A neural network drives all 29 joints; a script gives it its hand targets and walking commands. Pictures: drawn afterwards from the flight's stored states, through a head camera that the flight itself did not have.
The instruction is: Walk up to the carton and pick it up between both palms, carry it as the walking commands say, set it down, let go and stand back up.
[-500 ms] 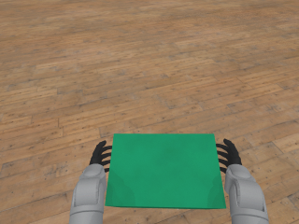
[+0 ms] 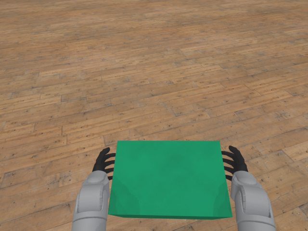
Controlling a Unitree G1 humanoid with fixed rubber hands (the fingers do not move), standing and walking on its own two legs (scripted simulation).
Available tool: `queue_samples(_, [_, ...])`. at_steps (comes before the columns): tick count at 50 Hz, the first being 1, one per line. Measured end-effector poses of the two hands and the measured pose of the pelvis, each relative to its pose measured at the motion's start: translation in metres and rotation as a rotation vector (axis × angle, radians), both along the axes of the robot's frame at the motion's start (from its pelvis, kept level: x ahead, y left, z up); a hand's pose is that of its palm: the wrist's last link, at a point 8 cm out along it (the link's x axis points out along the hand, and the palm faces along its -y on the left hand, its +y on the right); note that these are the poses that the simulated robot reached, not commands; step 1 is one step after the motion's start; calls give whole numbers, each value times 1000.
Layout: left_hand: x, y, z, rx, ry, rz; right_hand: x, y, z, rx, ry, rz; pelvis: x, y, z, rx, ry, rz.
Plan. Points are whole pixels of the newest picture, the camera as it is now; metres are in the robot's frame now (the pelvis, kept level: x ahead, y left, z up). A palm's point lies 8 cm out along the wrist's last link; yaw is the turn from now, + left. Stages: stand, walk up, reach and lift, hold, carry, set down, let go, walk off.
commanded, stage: carry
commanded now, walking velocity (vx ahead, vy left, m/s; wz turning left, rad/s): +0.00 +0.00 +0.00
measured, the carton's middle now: (167, 182) +0.28 +0.00 -0.05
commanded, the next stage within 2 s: none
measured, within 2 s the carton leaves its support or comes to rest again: neither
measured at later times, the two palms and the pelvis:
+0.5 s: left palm (96, 181) +0.24 +0.19 +0.03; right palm (238, 178) +0.25 -0.17 +0.04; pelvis -0.02 +0.00 +0.00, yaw +1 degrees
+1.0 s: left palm (94, 180) +0.25 +0.19 +0.03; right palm (237, 179) +0.25 -0.16 +0.04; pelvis -0.02 +0.01 +0.00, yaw +0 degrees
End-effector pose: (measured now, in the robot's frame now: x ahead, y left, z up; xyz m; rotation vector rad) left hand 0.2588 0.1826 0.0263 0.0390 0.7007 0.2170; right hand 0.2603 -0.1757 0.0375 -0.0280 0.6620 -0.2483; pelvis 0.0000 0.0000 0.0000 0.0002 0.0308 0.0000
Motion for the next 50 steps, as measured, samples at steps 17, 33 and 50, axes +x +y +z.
queue_samples(17, [-11, 1, 5, -5, -10, 10, -11, 1, 4, 0, -11, -3, -14, 1, 2, -6, -14, 7])
queue_samples(33, [-16, 8, 2, -26, -16, 34, -9, 9, 5, -12, -13, 15, -18, 5, 3, -7, -3, 10])
queue_samples(50, [-13, 10, 1, -26, -11, 7, -14, 11, 5, -10, -7, -10, -20, 13, 2, -10, -3, 2])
